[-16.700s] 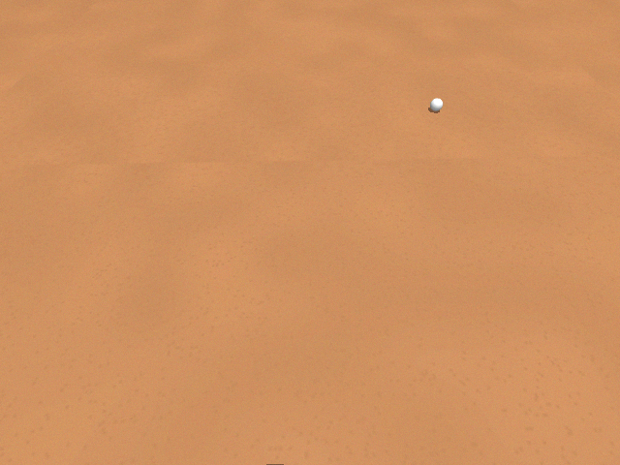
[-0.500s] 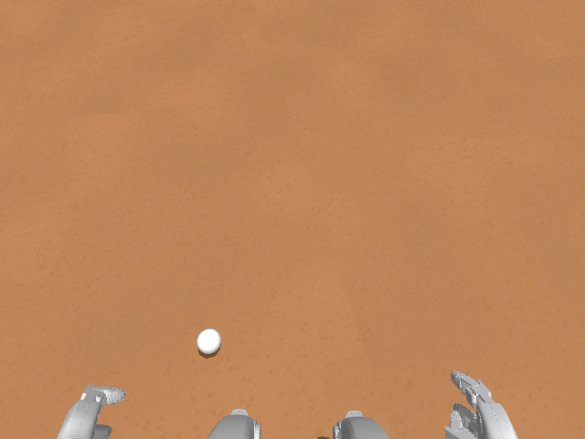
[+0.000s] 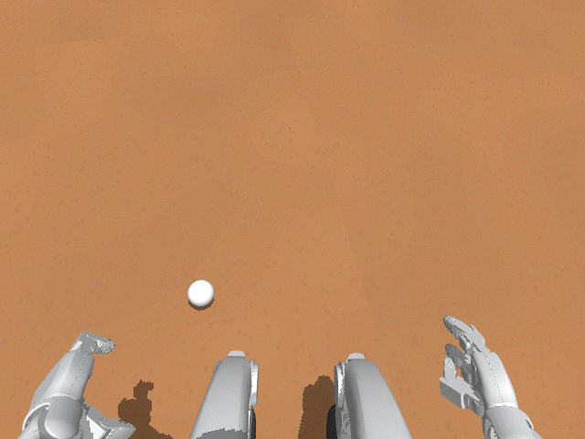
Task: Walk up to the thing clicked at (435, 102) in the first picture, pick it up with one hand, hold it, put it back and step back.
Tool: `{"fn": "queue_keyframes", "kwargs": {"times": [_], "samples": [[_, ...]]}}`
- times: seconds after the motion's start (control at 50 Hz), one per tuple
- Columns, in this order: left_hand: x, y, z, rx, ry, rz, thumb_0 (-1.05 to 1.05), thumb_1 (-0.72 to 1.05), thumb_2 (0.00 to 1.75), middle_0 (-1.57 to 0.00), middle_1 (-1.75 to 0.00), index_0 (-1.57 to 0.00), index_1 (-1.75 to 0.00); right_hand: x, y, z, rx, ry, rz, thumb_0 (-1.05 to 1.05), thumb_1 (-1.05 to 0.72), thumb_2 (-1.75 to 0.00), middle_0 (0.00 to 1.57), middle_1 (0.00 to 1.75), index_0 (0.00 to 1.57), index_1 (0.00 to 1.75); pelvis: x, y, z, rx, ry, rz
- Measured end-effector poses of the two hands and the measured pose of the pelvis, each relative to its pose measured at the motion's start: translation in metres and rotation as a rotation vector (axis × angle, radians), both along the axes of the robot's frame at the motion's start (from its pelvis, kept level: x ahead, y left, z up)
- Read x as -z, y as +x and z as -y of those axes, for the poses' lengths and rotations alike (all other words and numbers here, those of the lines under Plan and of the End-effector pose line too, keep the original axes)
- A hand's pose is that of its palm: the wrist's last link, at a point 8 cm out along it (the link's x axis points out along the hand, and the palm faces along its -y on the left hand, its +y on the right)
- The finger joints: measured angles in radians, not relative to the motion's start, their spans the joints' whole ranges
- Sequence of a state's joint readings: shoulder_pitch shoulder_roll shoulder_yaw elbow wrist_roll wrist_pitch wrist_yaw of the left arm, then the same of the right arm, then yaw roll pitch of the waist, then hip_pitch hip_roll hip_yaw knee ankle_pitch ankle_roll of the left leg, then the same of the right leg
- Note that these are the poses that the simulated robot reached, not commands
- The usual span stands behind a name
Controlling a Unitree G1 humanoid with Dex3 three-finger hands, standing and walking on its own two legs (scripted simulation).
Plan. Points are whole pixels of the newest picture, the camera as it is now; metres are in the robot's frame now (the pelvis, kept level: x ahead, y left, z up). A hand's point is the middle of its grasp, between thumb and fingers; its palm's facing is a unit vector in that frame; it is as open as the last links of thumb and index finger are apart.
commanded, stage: rise first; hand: left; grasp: from above
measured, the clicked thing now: (201, 292) +0.44 +0.25 -0.57
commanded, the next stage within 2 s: approach in 1.70 s
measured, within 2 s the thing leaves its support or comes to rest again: neither
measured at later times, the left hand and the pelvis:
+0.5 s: hand (139, 331) +0.30 +0.31 -0.33, palm faces -0.47 -0.25 -0.85, open 14.0 cm; pelvis -0.07 +0.00 -0.19, yaw -3 degrees
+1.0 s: hand (154, 312) +0.35 +0.31 -0.40, palm faces -0.47 -0.05 -0.88, open 13.9 cm; pelvis -0.07 +0.01 -0.25, yaw -5 degrees
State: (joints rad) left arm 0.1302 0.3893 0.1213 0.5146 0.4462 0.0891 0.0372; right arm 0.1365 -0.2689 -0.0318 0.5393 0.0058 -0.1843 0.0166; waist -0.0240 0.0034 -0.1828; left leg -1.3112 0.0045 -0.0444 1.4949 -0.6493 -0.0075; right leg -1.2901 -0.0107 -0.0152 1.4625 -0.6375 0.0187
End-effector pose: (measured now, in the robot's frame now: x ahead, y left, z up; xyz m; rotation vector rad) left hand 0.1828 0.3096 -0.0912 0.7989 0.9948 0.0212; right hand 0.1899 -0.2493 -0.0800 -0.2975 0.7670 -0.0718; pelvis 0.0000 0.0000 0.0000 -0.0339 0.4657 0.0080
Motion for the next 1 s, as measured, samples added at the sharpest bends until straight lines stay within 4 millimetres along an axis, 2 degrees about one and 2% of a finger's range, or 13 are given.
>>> {"fn": "queue_keyframes", "kwargs": {"times": [0.1, 0.2, 0.34, 0.44, 0.56, 0.68, 0.8, 1.0], "samples": [[0.044, 0.031, -0.003, 0.142, 0.075, 0.053, -0.01, -0.50, 0.95, -0.07, -1.08, -0.08, -1.07, 0.054, -0.008, 0.009, -0.012, -0.010, -0.038, 0.01, -0.87, -0.90, 0.20, 0.30, 0.20, 0.30, 0.045, -0.014, 0.002, 0.006, 0.000, -0.061], [0.085, 0.060, -0.007, 0.267, 0.164, 0.104, -0.01, -0.51, 0.96, -0.08, -1.08, -0.09, -1.08, 0.113, -0.030, 0.017, -0.010, -0.014, -0.115, 0.01, -0.88, -0.90, 0.20, 0.30, 0.20, 0.30, 0.092, -0.032, 0.003, 0.012, -0.004, -0.104], [0.137, 0.092, -0.011, 0.416, 0.258, 0.133, -0.01, -0.53, 0.98, -0.09, -1.08, -0.10, -1.08, 0.188, -0.082, 0.022, 0.018, -0.011, -0.269, 0.01, -0.90, -0.90, 0.20, 0.30, 0.20, 0.30, 0.148, -0.054, 0.005, 0.019, -0.015, -0.131], [0.165, 0.111, -0.013, 0.501, 0.309, 0.158, -0.01, -0.52, 1.00, -0.08, -1.08, -0.09, -1.07, 0.225, -0.123, 0.024, 0.052, -0.016, -0.380, 0.01, -0.89, -0.90, 0.20, 0.30, 0.20, 0.30, 0.180, -0.065, 0.004, 0.024, -0.024, -0.130], [0.190, 0.130, -0.013, 0.574, 0.347, 0.182, 0.00, -0.51, 1.01, -0.07, -1.06, -0.08, -1.06, 0.246, -0.162, 0.026, 0.100, -0.033, -0.477, 0.01, -0.88, -0.90, 0.20, 0.30, 0.20, 0.30, 0.205, -0.072, 0.001, 0.030, -0.039, -0.121], [0.211, 0.144, -0.011, 0.645, 0.370, 0.201, 0.00, -0.52, 1.02, -0.08, -1.03, -0.08, -1.03, 0.253, -0.184, 0.028, 0.126, -0.061, -0.540, 0.01, -0.89, -0.90, 0.20, 0.30, 0.20, 0.29, 0.221, -0.073, -0.003, 0.032, -0.057, -0.117], [0.227, 0.157, -0.008, 0.701, 0.400, 0.214, 0.00, -0.52, 1.02, -0.08, -0.99, -0.08, -1.00, 0.258, -0.190, 0.030, 0.128, -0.084, -0.577, 0.01, -0.89, -0.90, 0.20, 0.30, 0.20, 0.29, 0.233, -0.072, -0.006, 0.033, -0.068, -0.119], [0.251, 0.172, -0.006, 0.759, 0.439, 0.221, 0.00, -0.48, 0.98, -0.12, -0.94, -0.12, -0.95, 0.274, -0.185, 0.030, 0.099, -0.097, -0.596, 0.01, -0.90, -0.90, 0.20, 0.30, 0.20, 0.29, 0.251, -0.069, -0.006, 0.037, -0.073, -0.124]]}}
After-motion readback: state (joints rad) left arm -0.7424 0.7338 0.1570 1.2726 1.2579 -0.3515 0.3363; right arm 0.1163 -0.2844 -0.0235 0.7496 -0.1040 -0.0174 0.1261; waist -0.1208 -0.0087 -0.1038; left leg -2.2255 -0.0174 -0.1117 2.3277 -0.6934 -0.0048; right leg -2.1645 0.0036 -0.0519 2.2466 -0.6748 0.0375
